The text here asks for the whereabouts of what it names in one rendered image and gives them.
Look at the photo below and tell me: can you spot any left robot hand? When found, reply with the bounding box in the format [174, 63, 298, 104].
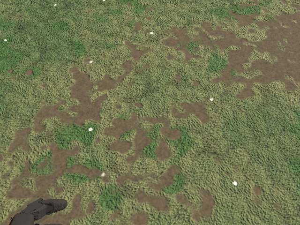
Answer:
[9, 198, 68, 225]

